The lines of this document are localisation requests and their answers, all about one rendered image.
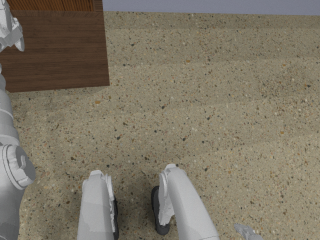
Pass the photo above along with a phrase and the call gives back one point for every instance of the right robot shin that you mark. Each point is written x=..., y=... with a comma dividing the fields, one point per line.
x=166, y=210

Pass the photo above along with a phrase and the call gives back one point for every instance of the left robot forearm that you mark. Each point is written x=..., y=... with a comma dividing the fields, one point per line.
x=8, y=134

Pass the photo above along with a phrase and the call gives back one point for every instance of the left robot hand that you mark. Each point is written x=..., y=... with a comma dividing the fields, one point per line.
x=10, y=33

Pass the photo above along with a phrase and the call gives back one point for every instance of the robot left thigh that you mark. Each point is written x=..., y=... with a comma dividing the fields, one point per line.
x=95, y=217

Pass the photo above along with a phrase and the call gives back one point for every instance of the cabinet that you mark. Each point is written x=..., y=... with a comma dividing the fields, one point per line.
x=62, y=50

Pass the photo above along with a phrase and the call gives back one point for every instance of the right robot hand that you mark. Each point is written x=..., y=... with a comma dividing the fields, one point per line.
x=247, y=232

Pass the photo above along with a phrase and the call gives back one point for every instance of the drawer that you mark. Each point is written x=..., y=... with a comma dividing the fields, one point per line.
x=51, y=5

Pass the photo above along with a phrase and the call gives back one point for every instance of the robot left upper arm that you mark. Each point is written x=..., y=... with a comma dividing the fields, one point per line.
x=16, y=173

